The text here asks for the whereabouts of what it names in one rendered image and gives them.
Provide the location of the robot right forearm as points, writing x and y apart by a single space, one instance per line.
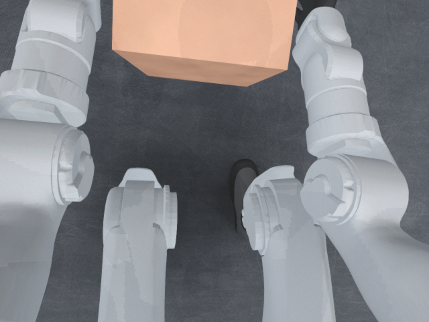
335 94

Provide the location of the robot right shin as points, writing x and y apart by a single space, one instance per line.
276 172

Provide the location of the right robot hand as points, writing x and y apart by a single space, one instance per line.
308 6

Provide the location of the right robot thigh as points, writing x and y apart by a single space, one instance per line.
296 273

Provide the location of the robot left forearm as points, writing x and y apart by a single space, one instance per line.
53 59

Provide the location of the robot left upper arm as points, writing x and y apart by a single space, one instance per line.
43 168

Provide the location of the robot right upper arm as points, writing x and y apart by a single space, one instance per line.
359 203

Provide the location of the carton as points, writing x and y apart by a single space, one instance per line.
229 42

